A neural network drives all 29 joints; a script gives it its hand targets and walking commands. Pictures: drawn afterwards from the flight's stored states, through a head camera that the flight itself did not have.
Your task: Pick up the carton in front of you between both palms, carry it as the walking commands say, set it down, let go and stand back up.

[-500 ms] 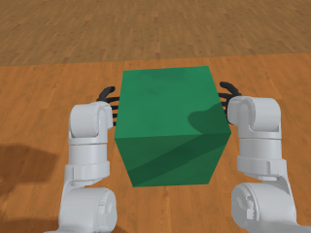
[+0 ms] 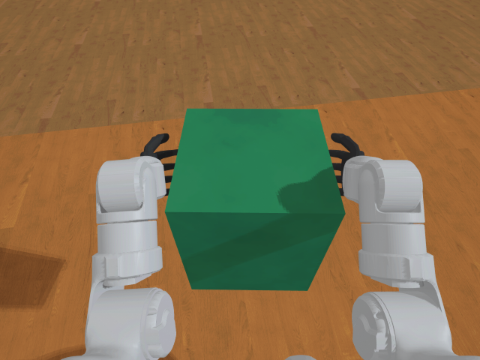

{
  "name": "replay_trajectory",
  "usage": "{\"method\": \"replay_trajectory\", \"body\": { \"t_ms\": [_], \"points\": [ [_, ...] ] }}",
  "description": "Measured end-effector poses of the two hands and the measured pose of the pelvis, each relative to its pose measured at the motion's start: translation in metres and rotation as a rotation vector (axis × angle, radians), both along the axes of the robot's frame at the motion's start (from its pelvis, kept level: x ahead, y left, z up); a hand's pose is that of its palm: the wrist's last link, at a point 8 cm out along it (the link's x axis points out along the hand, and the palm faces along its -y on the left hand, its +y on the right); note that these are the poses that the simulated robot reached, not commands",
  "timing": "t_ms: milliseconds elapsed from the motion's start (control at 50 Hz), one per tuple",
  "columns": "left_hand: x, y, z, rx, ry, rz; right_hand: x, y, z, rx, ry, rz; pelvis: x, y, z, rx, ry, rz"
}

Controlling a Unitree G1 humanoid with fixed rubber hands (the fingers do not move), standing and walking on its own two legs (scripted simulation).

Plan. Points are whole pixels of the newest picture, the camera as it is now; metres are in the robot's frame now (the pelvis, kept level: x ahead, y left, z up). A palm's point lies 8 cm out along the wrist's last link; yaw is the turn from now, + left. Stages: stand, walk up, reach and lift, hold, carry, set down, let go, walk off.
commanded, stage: carry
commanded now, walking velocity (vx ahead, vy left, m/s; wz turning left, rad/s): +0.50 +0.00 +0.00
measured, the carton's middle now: (250, 204) +0.37 -0.02 +0.06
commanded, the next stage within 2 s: none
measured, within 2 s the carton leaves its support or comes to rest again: neither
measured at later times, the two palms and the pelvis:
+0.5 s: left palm (162, 68) +0.64 +0.13 +0.17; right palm (307, 53) +0.67 -0.17 +0.17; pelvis +0.28 -0.05 +0.03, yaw +2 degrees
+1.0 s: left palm (172, 7) +0.88 +0.12 +0.20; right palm (295, 4) +0.86 -0.18 +0.20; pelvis +0.49 -0.02 +0.04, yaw +0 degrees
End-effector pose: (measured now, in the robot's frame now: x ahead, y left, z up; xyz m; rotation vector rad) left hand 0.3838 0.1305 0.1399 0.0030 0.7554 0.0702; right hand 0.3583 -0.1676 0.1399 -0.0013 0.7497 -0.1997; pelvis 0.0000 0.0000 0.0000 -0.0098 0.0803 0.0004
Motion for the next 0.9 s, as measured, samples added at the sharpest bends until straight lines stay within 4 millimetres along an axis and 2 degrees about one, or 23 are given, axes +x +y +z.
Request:
{"method": "replay_trajectory", "body": {
  "t_ms": [100, 200, 300, 380, 440, 520, 600, 680, 720, 760, 820, 900],
  "points": [
    [0.054, -0.006, 0.017, -0.021, -0.063, 0.01, 0.055, -0.005, 0.02, 0.008, -0.065, -0.019, 0.05, -0.003, 0.009, -0.006, 0.009, 0.003],
    [0.114, -0.009, 0.036, -0.016, -0.121, 0.041, 0.126, -0.01, 0.039, 0.022, -0.122, 0.007, 0.116, -0.017, 0.009, 0.0, 0.018, 0.008],
    [0.172, -0.013, 0.037, 0.038, -0.106, 0.081, 0.203, -0.014, 0.033, 0.033, -0.105, 0.077, 0.187, -0.037, -0.003, -0.013, -0.005, 0.024],
    [0.2, -0.007, 0.023, 0.061, -0.016, 0.118, 0.249, -0.007, 0.023, 0.041, -0.016, 0.125, 0.225, -0.046, 0.01, 0.006, -0.007, 0.024],
    [0.224, -0.002, 0.023, 0.056, 0.0, 0.142, 0.28, -0.002, 0.024, 0.047, 0.0, 0.141, 0.252, -0.049, 0.02, 0.015, -0.004, 0.026],
    [0.266, 0.001, 0.037, 0.04, -0.048, 0.16, 0.323, 0.001, 0.036, 0.059, -0.048, 0.137, 0.291, -0.048, 0.028, 0.019, 0.004, 0.024],
    [0.318, 0.004, 0.054, 0.028, -0.104, 0.15, 0.368, 0.003, 0.052, 0.061, -0.104, 0.116, 0.337, -0.04, 0.03, 0.019, 0.011, 0.017],
    [0.375, 0.008, 0.057, 0.023, -0.115, 0.114, 0.414, 0.007, 0.058, 0.042, -0.116, 0.089, 0.389, -0.025, 0.023, 0.017, 0.004, 0.01],
    [0.403, 0.009, 0.051, 0.015, -0.101, 0.086, 0.434, 0.008, 0.054, 0.019, -0.102, 0.071, 0.412, -0.018, 0.019, 0.024, -0.004, 0.003],
    [0.424, 0.009, 0.043, 0.004, -0.06, 0.06, 0.446, 0.007, 0.047, -0.003, -0.06, 0.053, 0.426, -0.014, 0.024, 0.021, -0.008, 0.002],
    [0.446, 0.003, 0.035, -0.004, -0.004, 0.035, 0.457, 0.002, 0.038, -0.006, -0.003, 0.024, 0.443, -0.01, 0.036, 0.005, -0.008, 0.0],
    [0.471, -0.003, 0.04, -0.016, -0.021, 0.025, 0.475, -0.005, 0.042, 0.011, -0.023, -0.01, 0.461, -0.009, 0.046, -0.007, -0.003, -0.004]
  ]
}}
